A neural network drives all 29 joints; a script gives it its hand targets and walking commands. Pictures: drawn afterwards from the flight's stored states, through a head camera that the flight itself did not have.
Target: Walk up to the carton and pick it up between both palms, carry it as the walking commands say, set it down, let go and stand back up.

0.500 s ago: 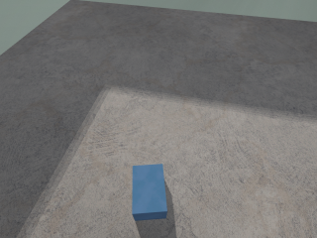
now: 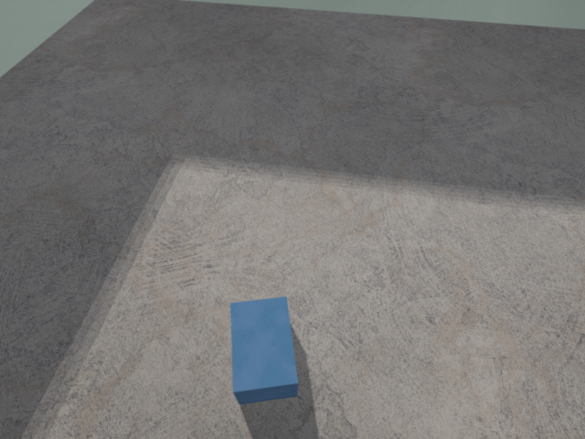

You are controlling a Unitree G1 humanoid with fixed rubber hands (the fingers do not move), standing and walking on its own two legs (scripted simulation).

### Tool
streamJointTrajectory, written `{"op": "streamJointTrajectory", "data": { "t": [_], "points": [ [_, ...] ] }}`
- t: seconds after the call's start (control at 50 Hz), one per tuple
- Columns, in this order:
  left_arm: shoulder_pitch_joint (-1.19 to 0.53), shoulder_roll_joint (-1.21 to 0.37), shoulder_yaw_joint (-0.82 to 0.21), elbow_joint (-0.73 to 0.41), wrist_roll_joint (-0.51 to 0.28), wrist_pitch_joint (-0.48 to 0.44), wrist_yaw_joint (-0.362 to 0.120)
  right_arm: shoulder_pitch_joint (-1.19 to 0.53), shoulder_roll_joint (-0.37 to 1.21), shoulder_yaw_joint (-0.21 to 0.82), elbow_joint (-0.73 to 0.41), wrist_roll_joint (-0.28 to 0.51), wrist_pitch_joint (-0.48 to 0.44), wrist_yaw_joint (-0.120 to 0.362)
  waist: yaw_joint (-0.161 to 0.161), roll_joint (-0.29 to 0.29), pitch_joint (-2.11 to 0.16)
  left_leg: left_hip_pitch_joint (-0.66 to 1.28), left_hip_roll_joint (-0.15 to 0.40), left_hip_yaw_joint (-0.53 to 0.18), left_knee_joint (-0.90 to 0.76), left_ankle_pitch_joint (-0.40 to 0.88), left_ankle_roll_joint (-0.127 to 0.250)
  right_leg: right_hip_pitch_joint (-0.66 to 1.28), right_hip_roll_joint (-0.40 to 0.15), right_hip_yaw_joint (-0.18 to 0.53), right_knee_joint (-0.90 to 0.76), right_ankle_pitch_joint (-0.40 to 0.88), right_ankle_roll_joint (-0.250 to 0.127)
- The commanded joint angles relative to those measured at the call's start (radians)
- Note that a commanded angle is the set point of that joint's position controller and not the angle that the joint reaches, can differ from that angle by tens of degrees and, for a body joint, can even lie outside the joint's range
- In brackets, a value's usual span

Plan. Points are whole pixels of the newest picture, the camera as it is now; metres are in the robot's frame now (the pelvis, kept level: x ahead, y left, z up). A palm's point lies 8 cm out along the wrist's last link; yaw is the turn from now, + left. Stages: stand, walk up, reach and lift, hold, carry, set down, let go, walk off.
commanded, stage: walk up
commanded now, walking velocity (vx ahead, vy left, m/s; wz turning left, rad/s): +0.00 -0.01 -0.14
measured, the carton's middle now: (263, 349) +0.46 +0.08 -0.68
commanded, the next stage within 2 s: stand in 0.80 s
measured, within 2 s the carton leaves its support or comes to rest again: neither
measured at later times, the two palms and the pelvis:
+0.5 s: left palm out of the picture +0.04 +0.24 -0.13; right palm out of the picture +0.00 -0.23 -0.13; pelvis +0.01 +0.00 +0.01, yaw +0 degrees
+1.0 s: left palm out of the picture +0.01 +0.25 -0.13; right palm out of the picture -0.01 -0.21 -0.13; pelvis +0.01 +0.02 +0.01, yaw +0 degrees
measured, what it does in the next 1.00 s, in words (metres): stands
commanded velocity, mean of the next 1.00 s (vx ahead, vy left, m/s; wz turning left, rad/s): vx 0.00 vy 0.00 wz -0.01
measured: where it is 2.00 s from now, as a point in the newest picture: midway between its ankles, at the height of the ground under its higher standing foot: outside the picture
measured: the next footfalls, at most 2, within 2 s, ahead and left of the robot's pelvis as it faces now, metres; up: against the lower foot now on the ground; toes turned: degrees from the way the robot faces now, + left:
none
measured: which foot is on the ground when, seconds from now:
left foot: down 0.00-1.00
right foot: down 0.00-1.00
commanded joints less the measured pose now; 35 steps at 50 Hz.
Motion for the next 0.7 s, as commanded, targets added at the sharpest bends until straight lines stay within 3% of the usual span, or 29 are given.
{"op": "streamJointTrajectory", "data": {
  "t": [0.0, 0.02, 0.04, 0.06, 0.08, 0.1, 0.14, 0.18, 0.24, 0.68],
  "points": [
    [0.056, 0.063, 0.001, -0.043, 0.009, -0.006, -0.003, 0.022, -0.135, -0.034, -0.040, 0.000, 0.003, 0.000, 0.023, 0.159, 0.004, 0.007, 0.196, -0.164, -0.148, 0.188, 0.135, -0.026, -0.054, -0.047, 0.016, 0.028, -0.006],
    [0.064, 0.062, -0.007, -0.032, 0.014, -0.011, -0.002, 0.015, -0.105, -0.030, -0.040, 0.005, 0.008, 0.005, 0.034, 0.107, 0.008, -0.009, 0.124, -0.114, -0.104, 0.098, 0.095, 0.014, -0.084, -0.010, -0.082, 0.158, -0.020],
    [0.062, 0.081, -0.009, -0.018, 0.011, -0.018, 0.000, 0.019, -0.057, -0.020, -0.041, 0.007, 0.014, 0.010, 0.032, -0.018, 0.015, -0.033, 0.033, -0.055, -0.044, -0.018, 0.048, 0.030, -0.151, 0.118, -0.185, 0.239, -0.040],
    [0.084, 0.117, -0.002, -0.010, 0.007, -0.023, 0.004, 0.037, -0.038, -0.011, -0.038, 0.005, 0.020, 0.011, 0.036, -0.110, 0.006, -0.066, -0.021, -0.071, 0.029, -0.078, 0.021, 0.054, -0.214, 0.277, -0.260, 0.231, -0.066],
    [0.081, 0.141, 0.001, -0.007, 0.002, -0.024, 0.008, 0.054, -0.043, -0.007, -0.036, 0.006, 0.023, 0.010, 0.032, -0.142, 0.006, -0.093, -0.043, -0.095, 0.059, -0.104, 0.016, 0.080, -0.249, 0.347, -0.294, 0.265, -0.095],
    [0.059, 0.140, -0.007, -0.005, -0.002, -0.024, 0.013, 0.076, -0.049, -0.002, -0.025, 0.009, 0.021, 0.010, 0.021, -0.135, 0.003, -0.085, -0.050, -0.118, 0.048, -0.124, 0.028, 0.106, -0.251, 0.325, -0.302, 0.317, -0.104],
    [0.011, 0.115, -0.022, 0.013, -0.015, -0.028, 0.016, 0.122, -0.050, 0.010, 0.011, 0.008, 0.004, 0.016, -0.005, -0.113, -0.019, 0.003, -0.041, -0.147, -0.087, 0.034, 0.038, 0.116, -0.207, 0.234, -0.291, 0.329, -0.067],
    [0.013, 0.097, -0.021, 0.029, -0.021, -0.034, 0.012, 0.109, -0.084, 0.006, 0.031, 0.008, -0.011, 0.025, 0.005, -0.064, -0.044, 0.069, -0.001, -0.163, -0.142, 0.149, 0.037, 0.113, -0.166, 0.169, -0.288, 0.305, -0.030],
    [0.036, 0.086, -0.026, 0.061, -0.020, -0.041, 0.007, 0.086, -0.073, 0.013, 0.044, 0.007, -0.022, 0.026, 0.021, 0.021, -0.030, 0.069, 0.029, -0.179, -0.184, 0.205, 0.038, 0.143, -0.134, 0.114, -0.260, 0.350, -0.016],
    [0.069, 0.051, -0.041, 0.146, -0.018, -0.041, 0.014, 0.108, -0.038, 0.017, 0.105, 0.006, -0.035, 0.019, 0.024, 0.031, 0.016, 0.077, 0.037, -0.184, -0.226, 0.198, 0.059, 0.119, -0.123, 0.059, -0.262, 0.290, -0.010]
  ]
}}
